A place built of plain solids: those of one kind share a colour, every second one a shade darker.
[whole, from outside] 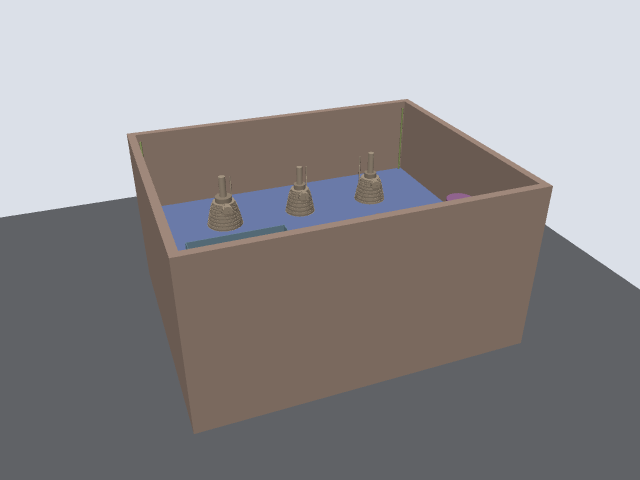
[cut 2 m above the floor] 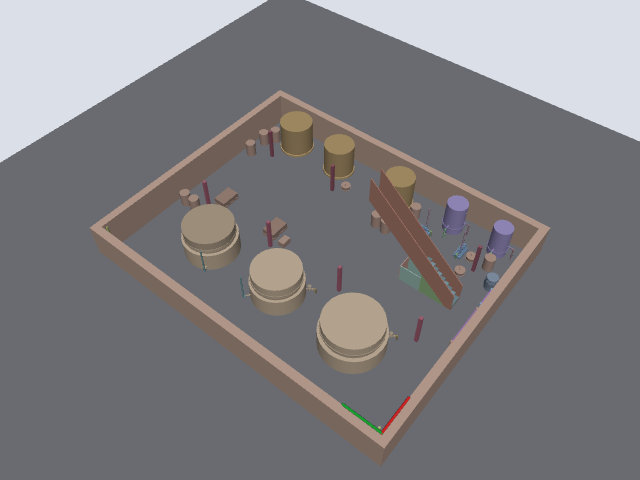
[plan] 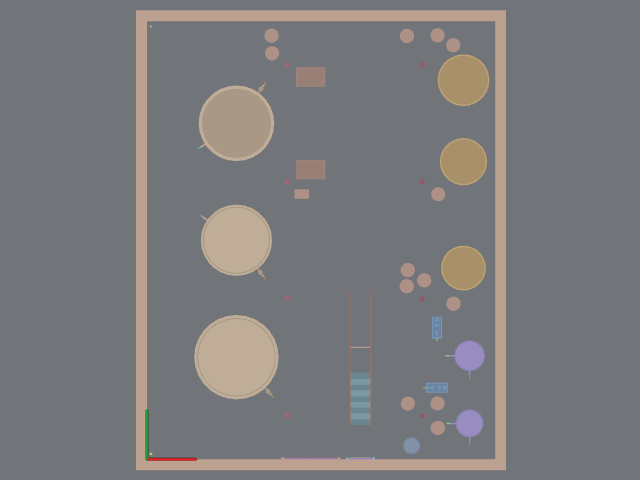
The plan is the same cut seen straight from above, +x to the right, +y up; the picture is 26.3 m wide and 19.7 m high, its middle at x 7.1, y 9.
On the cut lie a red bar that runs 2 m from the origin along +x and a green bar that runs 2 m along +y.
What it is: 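The still house of a malt distillery; one whitewashed hall 14.3 x 18.0 m, 9.9 m high, 3 copper pot stills in a row, an operating floor 5.04 m up, one steep steel stair free in the room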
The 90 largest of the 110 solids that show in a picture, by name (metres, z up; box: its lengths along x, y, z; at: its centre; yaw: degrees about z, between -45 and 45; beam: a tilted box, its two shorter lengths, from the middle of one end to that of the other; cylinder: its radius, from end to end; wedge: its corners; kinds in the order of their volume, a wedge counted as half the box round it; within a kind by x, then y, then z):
{
 "wall_1": {"box": [0.45, 18.88, 9.97], "at": [-0.23, 8.99, 4.93]},
 "wall_2": {"box": [15.19, 0.45, 9.97], "at": [7.14, -0.23, 4.93]},
 "wall_3": {"box": [15.19, 0.45, 9.97], "at": [7.14, 18.2, 4.93]},
 "wall_4": {"box": [0.45, 18.88, 9.97], "at": [14.52, 8.99, 4.93]},
 "still_1": {"cylinder": 1.73, "from": [3.67, 4.19, -0.05], "to": [3.67, 4.19, 1.15]},
 "still_2": {"cylinder": 1.62, "from": [3.67, 4.19, 1.42], "to": [3.67, 4.19, 1.5]},
 "still_3": {"cylinder": 1.57, "from": [3.67, 4.19, 1.5], "to": [3.67, 4.19, 3.69]},
 "still_4": {"cylinder": 1.06, "from": [3.67, 4.19, 5.04], "to": [3.67, 4.19, 5.14]},
 "still_5": {"cylinder": 1.04, "from": [3.67, 4.19, 5.14], "to": [3.67, 4.19, 5.25]},
 "still_6": {"cylinder": 1.01, "from": [3.67, 4.19, 5.25], "to": [3.67, 4.19, 5.36]},
 "still_7": {"cylinder": 0.99, "from": [3.67, 4.19, 5.36], "to": [3.67, 4.19, 5.47]},
 "still_8": {"cylinder": 0.97, "from": [3.67, 4.19, 5.47], "to": [3.67, 4.19, 5.57]},
 "still_9": {"cylinder": 0.94, "from": [3.67, 4.19, 5.57], "to": [3.67, 4.19, 5.67]},
 "still_10": {"cylinder": 0.92, "from": [3.67, 4.19, 5.67], "to": [3.67, 4.19, 5.77]},
 "still_11": {"cylinder": 0.9, "from": [3.67, 4.19, 5.77], "to": [3.67, 4.19, 5.87]},
 "still_12": {"cylinder": 0.87, "from": [3.67, 4.19, 5.87], "to": [3.67, 4.19, 5.96]},
 "still_13": {"cylinder": 0.66, "from": [3.67, 4.19, 6.49], "to": [3.67, 4.19, 6.54]},
 "still_14": {"cylinder": 0.5, "from": [3.67, 4.19, 6.54], "to": [3.67, 4.19, 6.84]},
 "still_15": {"cylinder": 0.2, "from": [3.67, 4.19, 6.84], "to": [3.67, 4.19, 8.1]},
 "still_16": {"cylinder": 1.46, "from": [3.67, 8.99, -0.05], "to": [3.67, 8.99, 1.14]},
 "still_17": {"cylinder": 1.35, "from": [3.67, 8.99, 1.3], "to": [3.67, 8.99, 1.46]},
 "still_18": {"cylinder": 1.38, "from": [3.67, 8.99, 1.46], "to": [3.67, 8.99, 1.5]},
 "still_19": {"cylinder": 1.34, "from": [3.67, 8.99, 1.5], "to": [3.67, 8.99, 3.69]},
 "still_20": {"cylinder": 0.9, "from": [3.67, 8.99, 5.04], "to": [3.67, 8.99, 5.16]},
 "still_21": {"cylinder": 0.88, "from": [3.67, 8.99, 5.16], "to": [3.67, 8.99, 5.29]},
 "still_22": {"cylinder": 0.85, "from": [3.67, 8.99, 5.29], "to": [3.67, 8.99, 5.42]},
 "still_23": {"cylinder": 0.83, "from": [3.67, 8.99, 5.42], "to": [3.67, 8.99, 5.55]},
 "still_24": {"cylinder": 0.81, "from": [3.67, 8.99, 5.55], "to": [3.67, 8.99, 5.67]},
 "still_25": {"cylinder": 0.78, "from": [3.67, 8.99, 5.67], "to": [3.67, 8.99, 5.78]},
 "still_26": {"cylinder": 0.76, "from": [3.67, 8.99, 5.78], "to": [3.67, 8.99, 5.9]},
 "still_27": {"cylinder": 0.36, "from": [3.67, 8.99, 6.54], "to": [3.67, 8.99, 6.84]},
 "still_28": {"cylinder": 0.17, "from": [3.67, 8.99, 6.84], "to": [3.67, 8.99, 7.95]},
 "still_29": {"cylinder": 1.55, "from": [3.67, 13.79, -0.05], "to": [3.67, 13.79, 1.17]},
 "still_30": {"cylinder": 1.43, "from": [3.67, 13.79, 1.31], "to": [3.67, 13.79, 1.5]},
 "still_31": {"cylinder": 1.42, "from": [3.67, 13.79, 1.5], "to": [3.67, 13.79, 3.69]},
 "still_32": {"cylinder": 0.96, "from": [3.67, 13.79, 5.04], "to": [3.67, 13.79, 5.16]},
 "still_33": {"cylinder": 0.93, "from": [3.67, 13.79, 5.16], "to": [3.67, 13.79, 5.28]},
 "still_34": {"cylinder": 0.91, "from": [3.67, 13.79, 5.28], "to": [3.67, 13.79, 5.4]},
 "still_35": {"cylinder": 0.88, "from": [3.67, 13.79, 5.4], "to": [3.67, 13.79, 5.52]},
 "still_36": {"cylinder": 0.86, "from": [3.67, 13.79, 5.52], "to": [3.67, 13.79, 5.63]},
 "still_37": {"cylinder": 0.84, "from": [3.67, 13.79, 5.63], "to": [3.67, 13.79, 5.75]},
 "still_38": {"cylinder": 0.81, "from": [3.67, 13.79, 5.75], "to": [3.67, 13.79, 5.86]},
 "still_39": {"cylinder": 0.39, "from": [3.67, 13.79, 6.54], "to": [3.67, 13.79, 6.84]},
 "still_40": {"cylinder": 0.18, "from": [3.67, 13.79, 6.84], "to": [3.67, 13.79, 8.17]},
 "still_41": {"box": [0.56, 0.54, 0.33], "at": [4.25, 8.99, 6.29]},
 "still_42": {"box": [0.6, 0.54, 0.33], "at": [4.27, 13.79, 6.29]},
 "still_43": {"box": [0.68, 0.54, 0.33], "at": [4.31, 4.19, 6.29]},
 "upper_floor_1": {"box": [6.99, 18.0, 0.3], "at": [3.48, 8.99, 4.89]},
 "receiver_1": {"cylinder": 0.92, "from": [12.99, 7.85, -0.05], "to": [12.99, 7.85, 0.14]},
 "receiver_2": {"cylinder": 0.86, "from": [12.99, 7.85, 0.14], "to": [12.99, 7.85, 2.47]},
 "receiver_3": {"cylinder": 0.97, "from": [12.99, 12.21, -0.05], "to": [12.99, 12.21, 0.14]},
 "receiver_4": {"cylinder": 0.91, "from": [12.99, 12.21, 0.14], "to": [12.99, 12.21, 2.11]},
 "receiver_5": {"cylinder": 1.06, "from": [12.99, 15.56, -0.05], "to": [12.99, 15.56, 0.14]},
 "receiver_6": {"cylinder": 1.0, "from": [12.99, 15.56, 0.14], "to": [12.99, 15.56, 2.39]},
 "condenser_1": {"cylinder": 0.52, "from": [13.24, 1.47, -0.05], "to": [13.24, 1.47, 0.45]},
 "condenser_2": {"cylinder": 0.53, "from": [13.24, 1.47, 0.5], "to": [13.24, 1.47, 3.44]},
 "condenser_3": {"cylinder": 0.58, "from": [13.24, 4.25, -0.05], "to": [13.24, 4.25, 0.45]},
 "condenser_4": {"cylinder": 0.64, "from": [13.24, 4.25, 0.45], "to": [13.24, 4.25, 0.5]},
 "condenser_5": {"cylinder": 0.59, "from": [13.24, 4.25, 0.5], "to": [13.24, 4.25, 3.44]},
 "charger_1": {"cylinder": 0.79, "from": [9.47, 16.78, 5.18], "to": [9.47, 16.78, 7.07]},
 "piece_1": {"cylinder": 0.29, "from": [5.11, 17.39, -0.05], "to": [5.11, 17.39, 0.88]},
 "piece_2": {"cylinder": 0.29, "from": [5.13, 16.66, -0.05], "to": [5.13, 16.66, 0.88]},
 "piece_3": {"box": [0.59, 0.39, 0.41], "at": [6.35, 10.89, 0.15]},
 "piece_4": {"box": [1.16, 0.77, 0.3], "at": [6.72, 11.89, 0.3]},
 "piece_5": {"box": [1.2, 0.8, 0.19], "at": [6.72, 15.69, 0.05]},
 "piece_6": {"box": [1.16, 0.77, 0.28], "at": [6.72, 15.69, 0.29]},
 "piece_7": {"cylinder": 0.29, "from": [10.66, 7.1, -0.05], "to": [10.66, 7.1, 0.88]},
 "piece_8": {"cylinder": 0.29, "from": [10.67, 17.38, -0.05], "to": [10.67, 17.38, 0.88]},
 "piece_9": {"cylinder": 0.29, "from": [10.7, 7.77, -0.05], "to": [10.7, 7.77, 0.88]},
 "piece_10": {"cylinder": 0.29, "from": [11.38, 7.34, -0.05], "to": [11.38, 7.34, 0.88]},
 "piece_11": {"cylinder": 0.29, "from": [11.93, 1.28, -0.05], "to": [11.93, 1.28, 0.88]},
 "piece_12": {"cylinder": 0.29, "from": [11.93, 17.4, -0.05], "to": [11.93, 17.4, 0.88]},
 "piece_13": {"cylinder": 0.29, "from": [12.57, 16.99, -0.05], "to": [12.57, 16.99, 0.88]},
 "piece_14": {"cylinder": 0.29, "from": [12.58, 6.38, -0.05], "to": [12.58, 6.38, 0.88]},
 "stair_rail_1": {"wedge": [[8.32, 1.41, -0.32], [8.32, 1.41, 1.18], [8.32, 6.86, 4.53], [8.32, 6.86, 6.03], [8.36, 1.41, -0.32], [8.36, 1.41, 1.18], [8.36, 6.86, 4.53], [8.36, 6.86, 6.03]]},
 "stair_rail_2": {"wedge": [[9.16, 1.41, -0.32], [9.16, 1.41, 1.18], [9.16, 6.86, 4.53], [9.16, 6.86, 6.03], [9.2, 1.41, -0.32], [9.2, 1.41, 1.18], [9.2, 6.86, 4.53], [9.2, 6.86, 6.03]]},
 "column_1": {"box": [0.18, 0.18, 4.43], "at": [5.75, 1.79, 2.17]},
 "column_2": {"box": [0.18, 0.18, 4.43], "at": [5.75, 6.59, 2.17]},
 "column_3": {"box": [0.18, 0.18, 4.43], "at": [5.75, 11.39, 2.17]},
 "column_4": {"box": [0.18, 0.18, 4.43], "at": [5.75, 16.19, 2.17]},
 "column_5": {"box": [0.18, 0.18, 4.43], "at": [11.3, 1.79, 2.17]},
 "column_6": {"box": [0.18, 0.18, 4.43], "at": [11.3, 11.39, 2.17]},
 "column_7": {"box": [0.18, 0.18, 4.43], "at": [11.3, 16.19, 2.17]},
 "loading_door_leaves_1": {"box": [2.2, 0.07, 2.75], "at": [6.72, 0.01, 1.32]},
 "well_rail_1": {"box": [0.04, 5.67, 1.05], "at": [6.95, 4.07, 5.51]},
 "pump_1": {"box": [0.9, 0.42, 0.23], "at": [11.9, 2.94, 0.06]},
 "pump_2": {"box": [0.42, 0.9, 0.24], "at": [11.9, 5.4, 0.07]},
 "foot_1": {"cylinder": 0.35, "from": [10.86, 0.55, 0.24], "to": [10.86, 0.55, 0.64]},
 "riser_1": {"cylinder": 0.06, "from": [0.16, 17.76, -0.05], "to": [0.16, 17.76, 9.52]},
 "stair_fence_1": {"box": [0.04, 1.28, 1.15], "at": [8.34, 3.98, 0.53]}
}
